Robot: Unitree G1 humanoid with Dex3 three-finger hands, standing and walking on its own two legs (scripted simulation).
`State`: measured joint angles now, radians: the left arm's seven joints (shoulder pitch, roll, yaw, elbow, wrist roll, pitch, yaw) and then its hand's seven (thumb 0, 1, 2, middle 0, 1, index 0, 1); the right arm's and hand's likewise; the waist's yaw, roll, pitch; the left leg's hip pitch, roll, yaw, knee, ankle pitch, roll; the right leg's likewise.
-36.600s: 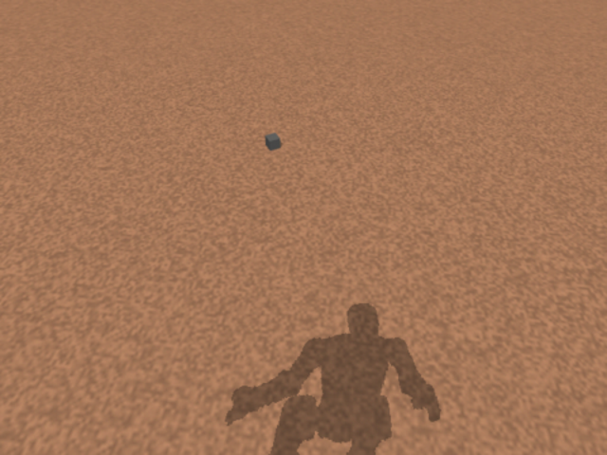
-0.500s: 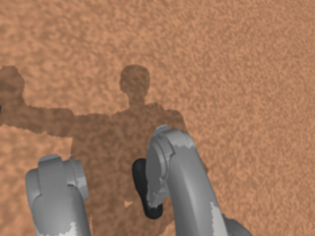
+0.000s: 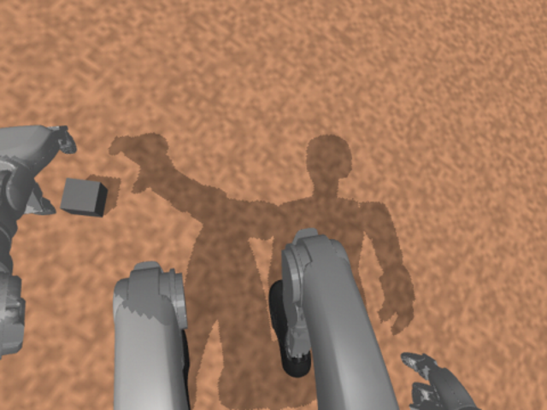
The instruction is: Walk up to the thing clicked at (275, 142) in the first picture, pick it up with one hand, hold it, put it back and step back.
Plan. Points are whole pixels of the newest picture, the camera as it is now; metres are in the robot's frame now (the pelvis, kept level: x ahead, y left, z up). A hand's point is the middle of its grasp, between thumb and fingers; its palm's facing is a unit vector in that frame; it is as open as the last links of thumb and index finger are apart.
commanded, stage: withdraw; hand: left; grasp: from above
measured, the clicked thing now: (85, 198) +0.49 +0.25 -0.36
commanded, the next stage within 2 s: home in 0.18 s
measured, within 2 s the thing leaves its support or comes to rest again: neither
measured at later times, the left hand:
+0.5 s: hand (36, 159) +0.52 +0.28 -0.20, palm faces -0.32 -0.02 -0.95, open 11.4 cm
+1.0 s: hand out of the picture +0.33 +0.25 +0.01, palm faces -0.25 -0.68 -0.69, open 7.6 cm
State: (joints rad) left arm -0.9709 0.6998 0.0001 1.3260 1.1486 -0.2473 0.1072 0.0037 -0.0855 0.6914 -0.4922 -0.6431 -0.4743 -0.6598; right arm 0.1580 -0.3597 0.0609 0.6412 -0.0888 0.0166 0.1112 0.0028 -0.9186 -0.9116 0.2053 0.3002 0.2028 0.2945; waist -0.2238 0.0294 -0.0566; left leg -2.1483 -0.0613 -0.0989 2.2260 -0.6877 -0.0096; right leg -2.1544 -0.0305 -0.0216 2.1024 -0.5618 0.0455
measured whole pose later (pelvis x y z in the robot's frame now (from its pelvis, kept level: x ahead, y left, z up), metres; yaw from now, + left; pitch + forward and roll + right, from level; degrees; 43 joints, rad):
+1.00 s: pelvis +0.02 +0.01 +0.12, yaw +2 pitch +31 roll -5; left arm -0.17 0.42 0.02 0.40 0.49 0.08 0.08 0.01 0.83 0.90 -0.22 -0.32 -0.22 -0.32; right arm 0.07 -0.30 -0.04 0.58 0.02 -0.02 0.03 0.01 -0.91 -0.90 0.20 0.30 0.20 0.29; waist -0.05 0.02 -0.20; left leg -1.72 -0.05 -0.09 1.85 -0.67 0.00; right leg -1.72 -0.04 -0.03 1.74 -0.56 0.04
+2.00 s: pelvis +0.10 +0.00 +0.33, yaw +4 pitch +11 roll -3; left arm 0.50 0.23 0.03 -0.13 -0.05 0.46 0.02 0.01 0.90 0.90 -0.20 -0.30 -0.20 -0.30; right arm 0.26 -0.22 0.04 0.51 0.01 -0.24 -0.18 0.01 -0.91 -0.90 0.21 0.30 0.21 0.29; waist -0.03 0.04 -0.16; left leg -0.67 0.00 -0.09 1.01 -0.52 -0.01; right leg -0.68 -0.01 -0.05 0.93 -0.43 0.03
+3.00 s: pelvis +0.10 +0.00 +0.33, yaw +4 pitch +10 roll -3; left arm 0.50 0.23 0.02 -0.13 -0.05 0.46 0.02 0.01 0.90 0.90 -0.20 -0.30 -0.20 -0.30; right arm 0.28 -0.22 0.03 0.54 0.01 -0.23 -0.18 0.02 -0.91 -0.90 0.21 0.30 0.21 0.29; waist -0.03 0.05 -0.16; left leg -0.67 0.01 -0.08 1.02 -0.53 -0.01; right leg -0.68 -0.01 -0.04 0.94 -0.43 0.02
